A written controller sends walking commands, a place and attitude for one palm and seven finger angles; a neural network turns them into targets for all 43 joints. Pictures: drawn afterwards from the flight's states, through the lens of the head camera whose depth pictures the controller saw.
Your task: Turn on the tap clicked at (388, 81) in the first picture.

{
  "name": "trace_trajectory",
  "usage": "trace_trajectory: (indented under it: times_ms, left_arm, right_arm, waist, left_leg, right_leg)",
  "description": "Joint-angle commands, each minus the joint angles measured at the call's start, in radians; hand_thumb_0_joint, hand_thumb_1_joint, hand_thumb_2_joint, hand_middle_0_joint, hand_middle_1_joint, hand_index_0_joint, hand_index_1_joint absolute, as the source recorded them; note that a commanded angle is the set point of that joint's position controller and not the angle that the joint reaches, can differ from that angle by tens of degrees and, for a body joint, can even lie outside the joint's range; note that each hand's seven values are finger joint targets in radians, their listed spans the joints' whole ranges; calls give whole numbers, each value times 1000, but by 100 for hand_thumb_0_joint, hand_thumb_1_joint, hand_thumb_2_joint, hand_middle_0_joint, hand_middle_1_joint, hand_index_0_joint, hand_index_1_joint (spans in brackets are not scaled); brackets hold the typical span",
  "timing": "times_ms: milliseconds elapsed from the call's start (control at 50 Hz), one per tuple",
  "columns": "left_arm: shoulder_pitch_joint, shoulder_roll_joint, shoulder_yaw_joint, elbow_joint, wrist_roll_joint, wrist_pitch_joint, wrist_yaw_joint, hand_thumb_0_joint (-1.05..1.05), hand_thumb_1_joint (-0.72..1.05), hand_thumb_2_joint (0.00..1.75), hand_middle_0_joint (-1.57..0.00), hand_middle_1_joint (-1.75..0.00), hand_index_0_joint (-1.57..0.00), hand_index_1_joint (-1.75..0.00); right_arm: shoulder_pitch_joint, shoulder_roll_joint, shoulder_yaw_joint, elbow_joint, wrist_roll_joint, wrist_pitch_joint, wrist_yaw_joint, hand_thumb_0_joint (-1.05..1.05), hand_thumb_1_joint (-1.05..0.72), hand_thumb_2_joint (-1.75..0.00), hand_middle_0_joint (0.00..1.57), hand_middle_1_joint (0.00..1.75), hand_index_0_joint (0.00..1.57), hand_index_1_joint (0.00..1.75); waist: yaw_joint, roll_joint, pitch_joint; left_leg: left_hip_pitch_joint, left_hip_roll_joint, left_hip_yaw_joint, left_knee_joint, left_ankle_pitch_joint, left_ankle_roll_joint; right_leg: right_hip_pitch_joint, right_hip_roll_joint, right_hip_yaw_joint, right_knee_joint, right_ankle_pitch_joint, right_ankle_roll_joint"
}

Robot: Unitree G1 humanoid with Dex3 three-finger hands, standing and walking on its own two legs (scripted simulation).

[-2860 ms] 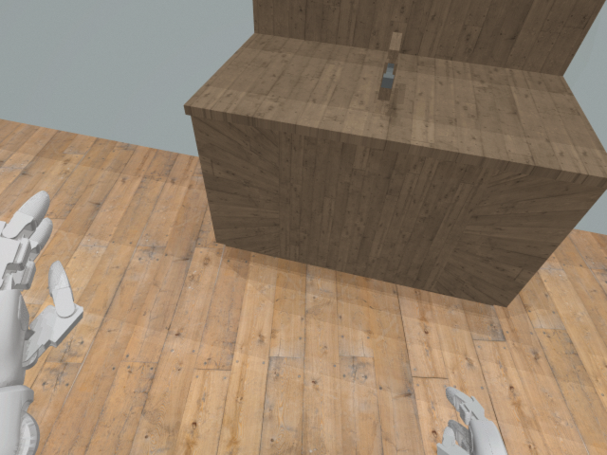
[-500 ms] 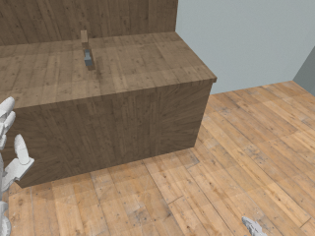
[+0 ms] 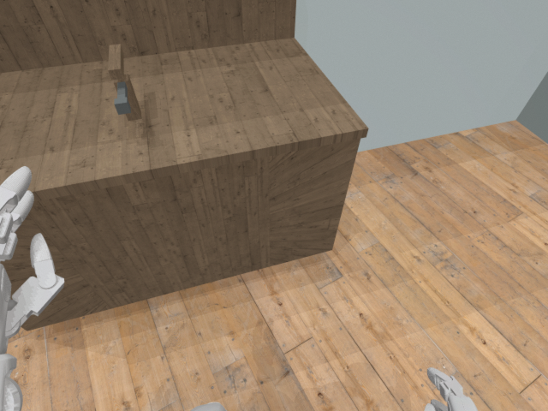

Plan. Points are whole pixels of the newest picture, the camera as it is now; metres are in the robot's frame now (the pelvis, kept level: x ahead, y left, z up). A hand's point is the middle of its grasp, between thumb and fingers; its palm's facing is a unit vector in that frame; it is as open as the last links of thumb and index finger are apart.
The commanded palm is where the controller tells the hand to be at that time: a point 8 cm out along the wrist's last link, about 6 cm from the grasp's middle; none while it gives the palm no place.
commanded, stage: take the last steps up to it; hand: left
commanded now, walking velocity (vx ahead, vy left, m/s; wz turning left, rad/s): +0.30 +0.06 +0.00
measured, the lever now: (122, 105) +0.73 +0.40 +0.04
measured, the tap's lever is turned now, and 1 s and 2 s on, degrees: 0 0 0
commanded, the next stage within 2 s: come to a stop and stand still in 1.18 s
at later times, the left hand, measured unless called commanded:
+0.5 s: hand (115, 197) +0.33 +0.22 +0.17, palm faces +0.43 -0.79 -0.44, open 7.4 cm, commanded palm +0.27 +0.27 +0.17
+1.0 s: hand (130, 131) +0.44 +0.24 +0.18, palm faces +0.38 -0.83 -0.42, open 7.5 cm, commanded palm +0.39 +0.29 +0.17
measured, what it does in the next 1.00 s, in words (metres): walks ahead: left foot, then right foot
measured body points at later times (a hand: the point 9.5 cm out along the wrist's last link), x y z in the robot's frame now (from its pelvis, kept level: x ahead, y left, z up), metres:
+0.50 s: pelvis +0.11 -0.01 -0.02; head +0.13 -0.04 +0.43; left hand +0.30 +0.26 +0.19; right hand +0.26 -0.23 -0.13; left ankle +0.07 +0.12 -0.68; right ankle +0.14 -0.10 -0.74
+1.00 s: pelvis +0.22 +0.01 -0.01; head +0.25 +0.01 +0.44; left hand +0.42 +0.28 +0.20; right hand +0.39 -0.20 -0.10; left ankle +0.24 +0.12 -0.74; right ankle +0.24 -0.10 -0.71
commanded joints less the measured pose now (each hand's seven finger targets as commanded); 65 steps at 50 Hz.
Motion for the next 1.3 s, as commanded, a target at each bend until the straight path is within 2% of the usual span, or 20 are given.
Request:
trace_trajectory:
  times_ms: [0,40,80,120,220,340,360,380,420,480,540,700,780,900,1020,1040,1080,1120,1180,1280]
  left_arm:
    - [-131,170,105,-187,-8,-40,33,0,90,90,-20,-30,-20,-30]
    - [-175,168,88,-214,-7,-45,31,0,90,90,-20,-30,-20,-30]
    - [-187,163,102,-232,-9,-59,31,0,90,90,-20,-30,-20,-30]
    - [-166,208,120,-215,-3,-68,14,0,90,90,-20,-30,-20,-30]
    - [-73,164,116,-271,-5,-62,7,0,90,90,-20,-30,-20,-30]
    - [-108,160,123,-138,-8,-39,11,0,90,90,-20,-30,-20,-30]
    - [-122,170,128,-120,-1,-38,12,0,90,90,-20,-30,-20,-30]
    - [-133,202,142,-102,4,-33,15,0,90,90,-20,-30,-20,-30]
    - [-195,215,149,-121,-17,-36,3,0,90,90,-20,-30,-20,-30]
    - [-114,191,146,-145,-5,-67,1,0,90,90,-20,-30,-20,-30]
    - [-86,193,150,-195,-3,-80,10,0,90,90,-20,-30,-20,-30]
    - [-95,184,148,-238,-13,-63,37,0,90,90,-20,-30,-20,-30]
    - [-134,209,144,-213,-11,-84,20,0,90,90,-20,-30,-20,-30]
    - [-29,166,132,-290,-23,-67,4,0,90,90,-20,-30,-20,-30]
    - [-90,164,135,-163,-18,-31,7,0,90,90,-20,-30,-20,-30]
    - [-116,168,129,-143,-13,-29,7,0,90,90,-20,-30,-20,-30]
    - [-143,209,154,-111,-12,-21,10,0,90,90,-20,-30,-20,-30]
    - [-184,211,143,-148,-21,-24,7,0,90,90,-20,-30,-20,-30]
    - [-122,190,135,-175,-4,-55,13,0,90,90,-20,-30,-20,-30]
    - [-31,185,154,-245,-11,-62,25,0,90,90,-20,-30,-20,-30]
  right_arm:
    - [-102,-54,-12,-171,-6,-64,-16,0,-90,-90,20,30,20,30]
    - [-93,-76,-23,-177,1,-65,-23,0,-90,-90,20,30,20,30]
    - [-85,-102,-28,-186,8,-68,-19,0,-90,-90,20,30,20,30]
    - [-113,-61,-13,-172,-4,-83,-13,0,-90,-90,20,30,20,30]
    - [-100,-72,-18,-148,4,-102,5,0,-90,-90,20,30,20,30]
    - [-116,-62,-7,-143,7,-91,-7,0,-90,-90,20,30,20,30]
    - [-110,-53,-8,-139,7,-83,-7,0,-90,-90,20,30,20,30]
    - [-110,-31,-6,-148,9,-74,-2,0,-90,-90,20,30,20,30]
    - [-150,-64,-20,-145,7,-81,14,0,-90,-90,20,30,20,30]
    - [-149,-46,4,-116,5,-55,15,0,-90,-90,20,30,20,30]
    - [-146,-47,-3,-134,1,-50,10,0,-90,-90,20,30,20,30]
    - [-96,-59,-29,-182,1,-62,-4,0,-90,-90,20,30,20,30]
    - [-108,-84,-27,-180,0,-70,-5,0,-90,-90,20,30,20,30]
    - [-100,-72,-23,-158,9,-95,15,0,-90,-90,20,30,20,30]
    - [-112,-66,-3,-159,12,-84,-4,0,-90,-90,20,30,20,30]
    - [-115,-60,-2,-154,12,-78,-7,0,-90,-90,20,30,20,30]
    - [-113,-33,8,-162,8,-74,-1,0,-90,-90,20,30,20,30]
    - [-146,-55,-4,-153,12,-75,13,0,-90,-90,20,30,20,30]
    - [-146,-37,19,-126,2,-55,12,0,-90,-90,20,30,20,30]
    - [-147,-30,6,-177,-8,-51,3,0,-90,-90,20,30,20,30]
  waist:
    - [10,-83,-103]
    - [-4,2,-86]
    - [-12,283,-114]
    - [-8,310,-86]
    - [1,227,-103]
    - [4,139,-115]
    - [8,16,-127]
    - [8,-259,-127]
    - [16,-259,-81]
    - [5,-87,-84]
    - [-1,-98,-121]
    - [5,-67,-135]
    - [-13,355,-165]
    - [3,245,-150]
    - [0,162,-125]
    - [0,103,-109]
    - [6,-281,-105]
    - [11,-253,-97]
    - [1,-99,-125]
    - [28,-104,-167]
  left_leg:
    - [140,-36,58,-197,47,8]
    - [256,-7,18,-289,30,27]
    - [461,229,-379,-397,158,160]
    - [400,327,-546,-474,39,247]
    - [279,217,-195,-431,173,182]
    - [110,150,-55,-236,-11,94]
    - [16,91,-1,-40,-52,68]
    - [-190,-33,57,236,-186,23]
    - [-289,-22,-119,504,-198,-2]
    - [-278,25,-114,493,-63,-23]
    - [-154,30,-60,229,-29,-19]
    - [202,-41,81,-248,125,5]
    - [431,335,-516,-429,284,235]
    - [276,214,-178,-387,342,183]
    - [125,160,-69,-284,64,93]
    - [66,130,-52,-206,-17,72]
    - [-153,-62,43,158,-231,-2]
    - [-226,-37,-102,425,-214,-14]
    - [-172,-2,-89,352,-113,-24]
    - [48,-51,22,-71,-2,-11]
  right_leg:
    - [34,-211,222,-141,-139,-91]
    - [-30,-163,182,1,-133,-49]
    - [-292,14,35,390,-198,39]
    - [-415,-17,127,639,-323,39]
    - [-299,-42,49,448,-153,64]
    - [67,14,-41,32,-50,64]
    - [152,-66,98,-47,-90,18]
    - [237,-278,493,-159,-114,-89]
    - [165,-395,701,-255,-229,-161]
    - [155,-319,354,-178,115,-134]
    - [126,-279,192,-142,294,-107]
    - [63,-197,133,-4,118,-49]
    - [-365,-3,84,667,-385,51]
    - [-265,-36,46,444,-168,69]
    - [26,20,-43,69,-48,74]
    - [76,-17,18,-2,-39,56]
    - [145,-304,520,-171,-31,-90]
    - [154,-391,620,-201,53,-163]
    - [157,-308,277,-106,418,-117]
    - [142,-229,156,-58,456,-83]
